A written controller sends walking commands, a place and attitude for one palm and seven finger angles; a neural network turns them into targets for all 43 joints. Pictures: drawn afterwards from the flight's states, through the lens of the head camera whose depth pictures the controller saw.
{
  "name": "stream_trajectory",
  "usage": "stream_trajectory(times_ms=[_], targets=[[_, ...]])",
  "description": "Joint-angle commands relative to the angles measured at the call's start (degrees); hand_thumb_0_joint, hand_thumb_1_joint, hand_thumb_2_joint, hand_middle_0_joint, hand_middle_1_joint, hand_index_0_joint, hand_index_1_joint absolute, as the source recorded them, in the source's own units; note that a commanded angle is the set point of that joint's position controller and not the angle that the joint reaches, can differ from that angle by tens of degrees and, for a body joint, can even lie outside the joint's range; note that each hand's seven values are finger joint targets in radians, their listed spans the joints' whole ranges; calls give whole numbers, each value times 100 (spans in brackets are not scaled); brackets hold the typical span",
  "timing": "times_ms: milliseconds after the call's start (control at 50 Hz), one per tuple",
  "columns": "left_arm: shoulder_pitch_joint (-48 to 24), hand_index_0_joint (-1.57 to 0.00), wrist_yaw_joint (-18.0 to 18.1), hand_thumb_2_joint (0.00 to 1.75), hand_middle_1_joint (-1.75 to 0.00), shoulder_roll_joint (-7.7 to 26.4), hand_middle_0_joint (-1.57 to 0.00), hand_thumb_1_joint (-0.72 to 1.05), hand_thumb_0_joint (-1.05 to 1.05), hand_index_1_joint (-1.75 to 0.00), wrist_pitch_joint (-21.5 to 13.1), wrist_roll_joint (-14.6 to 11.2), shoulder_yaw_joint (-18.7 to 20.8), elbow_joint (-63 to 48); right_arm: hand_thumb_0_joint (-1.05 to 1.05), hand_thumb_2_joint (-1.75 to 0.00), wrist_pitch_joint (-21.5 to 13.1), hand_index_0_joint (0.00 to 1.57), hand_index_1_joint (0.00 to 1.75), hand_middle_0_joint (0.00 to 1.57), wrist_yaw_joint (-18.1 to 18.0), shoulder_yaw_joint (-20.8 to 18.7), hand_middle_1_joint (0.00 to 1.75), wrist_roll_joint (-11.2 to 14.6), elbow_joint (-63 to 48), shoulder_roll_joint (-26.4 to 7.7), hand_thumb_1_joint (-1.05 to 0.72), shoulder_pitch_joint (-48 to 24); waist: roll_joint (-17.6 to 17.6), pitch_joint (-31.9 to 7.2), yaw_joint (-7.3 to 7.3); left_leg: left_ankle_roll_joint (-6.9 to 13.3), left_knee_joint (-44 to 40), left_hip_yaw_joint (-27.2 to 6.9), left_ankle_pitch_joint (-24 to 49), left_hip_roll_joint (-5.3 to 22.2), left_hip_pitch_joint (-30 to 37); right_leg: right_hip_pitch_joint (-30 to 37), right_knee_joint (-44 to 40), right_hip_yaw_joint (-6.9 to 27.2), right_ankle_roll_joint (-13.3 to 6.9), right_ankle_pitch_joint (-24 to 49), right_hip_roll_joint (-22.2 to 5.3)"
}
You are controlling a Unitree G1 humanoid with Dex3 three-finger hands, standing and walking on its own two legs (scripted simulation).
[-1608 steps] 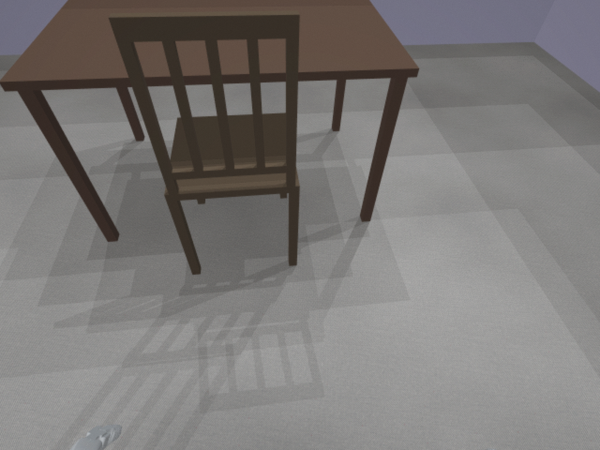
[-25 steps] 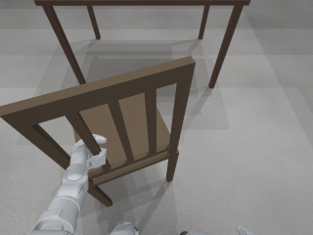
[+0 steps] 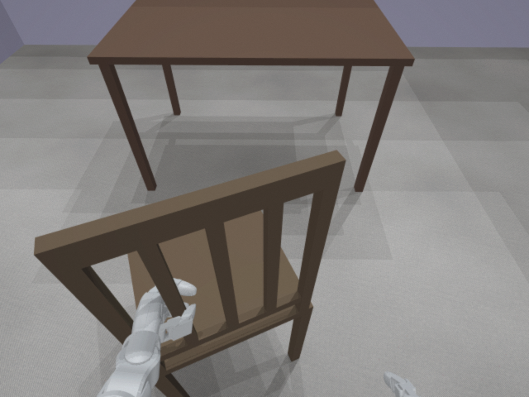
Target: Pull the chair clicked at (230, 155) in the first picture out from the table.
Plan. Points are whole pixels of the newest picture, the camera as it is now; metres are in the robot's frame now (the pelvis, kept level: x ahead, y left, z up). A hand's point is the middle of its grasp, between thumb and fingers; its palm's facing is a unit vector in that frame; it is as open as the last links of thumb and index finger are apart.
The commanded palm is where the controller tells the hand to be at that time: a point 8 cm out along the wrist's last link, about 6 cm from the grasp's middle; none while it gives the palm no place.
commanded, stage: stop walking, hand still on the chair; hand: left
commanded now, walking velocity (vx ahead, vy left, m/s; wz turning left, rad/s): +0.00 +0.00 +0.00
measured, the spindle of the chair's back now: (224, 282) +0.32 +0.09 -0.06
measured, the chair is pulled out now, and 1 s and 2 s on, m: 0.73 0.73 0.73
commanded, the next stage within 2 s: open the thumb and straighten the fingers in 0.28 s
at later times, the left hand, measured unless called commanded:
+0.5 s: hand (184, 318) +0.26 +0.16 -0.07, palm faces +0.12 -0.98 -0.17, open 5.9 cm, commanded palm +0.23 +0.20 -0.05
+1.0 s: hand (181, 314) +0.27 +0.17 -0.08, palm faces +0.12 -0.97 -0.20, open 16.0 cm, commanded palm +0.24 +0.21 -0.06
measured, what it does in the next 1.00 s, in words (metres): stands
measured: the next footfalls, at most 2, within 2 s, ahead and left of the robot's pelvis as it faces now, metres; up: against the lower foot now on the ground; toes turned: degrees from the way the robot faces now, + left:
none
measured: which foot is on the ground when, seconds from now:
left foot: down 0.00-1.00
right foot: down 0.00-1.00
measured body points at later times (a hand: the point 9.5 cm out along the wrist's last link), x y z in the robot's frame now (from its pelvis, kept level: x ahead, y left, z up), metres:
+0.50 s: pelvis +0.01 -0.02 +0.00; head +0.01 -0.01 +0.45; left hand +0.25 +0.21 -0.06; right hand +0.13 -0.27 -0.11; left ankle +0.03 +0.13 -0.74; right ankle +0.02 -0.16 -0.74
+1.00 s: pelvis +0.03 -0.02 -0.04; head +0.07 -0.04 +0.41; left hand +0.26 +0.22 -0.06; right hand +0.20 -0.26 -0.13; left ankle +0.03 +0.13 -0.74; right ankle +0.02 -0.16 -0.74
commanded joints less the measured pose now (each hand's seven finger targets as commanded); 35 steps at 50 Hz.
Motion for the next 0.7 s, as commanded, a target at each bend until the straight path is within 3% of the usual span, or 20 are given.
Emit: stream_trajectory(times_ms=[0, 100, 180, 220, 340, 360, 380, 400, 420, 440, 500, 520, 580, 600, 620, 640, 660, 680], targets=[[-1156, -50, 75, 90, -145, 871, -50, 90, 0, -145, -204, 127, 136, -1163, 0, -90, -220, 20, 30, 20, -116, -394, 30, -6, -706, -1011, -90, -312, 44, -1317, -39, 223, -515, -482, 1007, 509, 722, 184, -303, 59, -394, 891, -137], [-1025, -50, 86, 90, -145, 875, -50, 90, 0, -145, -162, 109, 136, -1183, 0, -90, -173, 20, 30, 20, -130, -389, 30, -7, -689, -994, -90, -375, 54, -1261, -62, 193, -457, -398, 1089, 483, 734, 201, -374, 86, -416, 1068, -199], [-979, -50, 86, 90, -145, 855, -50, 90, 0, -145, -136, 74, 126, -1196, 0, -90, -129, 20, 30, 20, -139, -389, 30, 18, -712, -983, -90, -406, 35, -1135, -66, 182, -495, -401, 917, 467, 672, 154, -437, 87, -427, 917, -209], [-978, -50, 78, 90, -145, 897, -50, 90, 0, -145, -134, 58, 111, -1250, 0, -90, -118, 20, 30, 20, -150, -392, 30, 36, -719, -982, -90, -417, 199, -989, -91, 186, -525, -375, 822, 456, 636, 83, -521, 79, -425, 826, -216], [-960, -50, 106, 90, -145, 892, -50, 90, 0, -145, -88, 25, 161, -1150, 0, -90, -52, 20, 30, 20, -162, -393, 30, 51, -771, -969, -90, -440, 127, -886, -78, 177, -569, -369, 450, 418, 559, 56, -645, 134, -440, 498, -223], [-931, -50, 139, 90, -145, 1187, -50, 90, 0, -145, -133, 33, 414, -1696, 0, -90, -53, 20, 30, 20, -154, -412, 30, 48, -882, -969, -90, -468, 172, -922, -44, 182, -581, -391, 432, 418, 528, 139, -639, 129, -441, 478, -230], [-404, -50, -54, 84, -145, 619, -50, 78, 0, -145, 48, -249, 151, -1234, 0, -90, -111, 20, 30, 20, 82, -411, 30, 252, -823, -1220, -90, -488, -593, -638, -283, 148, -461, -176, -104, 252, -230, -207, -209, -482, -384, 51, -32], [-533, -50, -178, 78, -145, 787, -50, 66, 0, -145, -44, -283, 323, -1645, 0, -90, -152, 20, 30, 20, 191, -457, 30, 260, -933, -1241, -90, -577, -612, -692, -140, 163, -330, -124, -302, 212, -485, -287, -74, -460, -395, -75, -5], [-491, -50, -260, 73, -145, 752, -50, 54, 0, -145, -72, -269, 219, -1638, 0, -90, -159, 20, 30, 20, 216, -459, 30, 249, -957, -1234, -90, -573, -591, -596, -227, 180, -280, -114, -382, 209, -533, -346, -63, -475, -401, -128, -13], [-512, -50, -296, 67, -145, 1025, -50, 42, 0, -145, -148, -291, 476, -2034, 0, -90, -211, 20, 30, 20, 256, -500, 30, 241, -1021, -1245, -90, -593, -190, -850, -147, 183, -170, -50, -498, 139, -534, -381, 16, -404, -404, -237, 6], [-451, -50, -397, 49, -145, 881, -50, 5, 0, -145, -157, -229, 283, -2655, 0, -90, -387, 20, 30, 20, 328, -478, 30, 208, -1200, -1163, -90, -647, 434, -1102, -149, 157, 123, 3, -593, 65, -622, -676, 293, -427, -435, -339, 52], [-452, -50, -386, 43, -145, 859, -50, -7, 0, -145, -103, -206, 203, -2736, 0, -90, -431, 20, 30, 20, 340, -482, 30, 207, -1204, -1167, -90, -584, 439, -1112, -209, 159, 190, -42, -583, 71, -656, -739, 334, -450, -436, -331, 70], [78, -47, -313, 26, -138, 928, -47, -43, 0, -138, 58, -194, 365, -3036, 0, -90, -574, 20, 30, 20, 351, -540, 30, 169, -1286, -1212, -90, -512, 341, -1545, -105, 149, 439, -56, -215, 66, -671, -830, 610, -491, -433, -60, 106], [-85, -45, -263, 20, -130, 1332, -45, -55, 0, -130, 148, -202, 793, -2735, 0, -90, -562, 20, 30, 20, 319, -550, 30, 150, -1192, -1293, -90, -431, 89, -1493, -156, 155, 564, -63, -176, 48, -839, -945, 702, -476, -405, 47, 122], [120, -43, -265, 20, -123, 1309, -43, -55, 0, -123, 220, -219, 808, -2627, 0, -90, -543, 20, 30, 20, 306, -551, 30, 143, -1183, -1308, -90, -391, -38, -1466, -131, 147, 616, -94, -156, 56, -957, -986, 799, -509, -393, 57, 125], [69, -40, -281, 20, -116, 1054, -40, -55, 0, -116, 259, -251, 623, -2888, 0, -90, -577, 20, 30, 20, 304, -536, 30, 140, -1277, -1265, -90, -423, -45, -1575, -171, 154, 696, -56, -102, 32, -972, -1045, 861, -514, -369, 145, 129], [94, -38, -277, 20, -109, 1107, -38, -55, 0, -109, 295, -278, 724, -2974, 0, -90, -621, 20, 30, 20, 294, -553, 30, 125, -1290, -1275, -90, -400, -172, -1686, -163, 150, 771, -70, 24, 43, -956, -1035, 940, -522, -363, 288, 132], [201, -35, -311, 20, -101, 969, -35, -55, 0, -101, 321, -296, 624, -3119, 0, -90, -662, 20, 30, 20, 283, -550, 30, 121, -1347, -1254, -90, -409, -99, -1820, -142, 146, 834, -49, 111, 28, -950, -1031, 1010, -523, -363, 369, 130]])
